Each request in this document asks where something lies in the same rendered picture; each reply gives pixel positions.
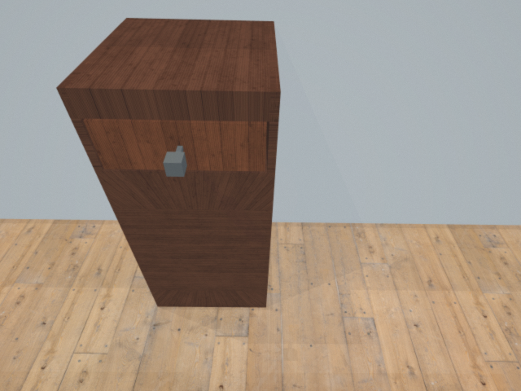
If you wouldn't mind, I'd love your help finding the drawer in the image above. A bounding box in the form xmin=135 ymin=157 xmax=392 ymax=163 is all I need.
xmin=83 ymin=119 xmax=267 ymax=171

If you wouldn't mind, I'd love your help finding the cabinet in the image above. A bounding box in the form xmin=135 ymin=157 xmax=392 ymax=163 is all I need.
xmin=56 ymin=18 xmax=281 ymax=308

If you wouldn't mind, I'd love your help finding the handle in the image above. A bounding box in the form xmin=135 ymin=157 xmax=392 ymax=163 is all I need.
xmin=163 ymin=146 xmax=187 ymax=177

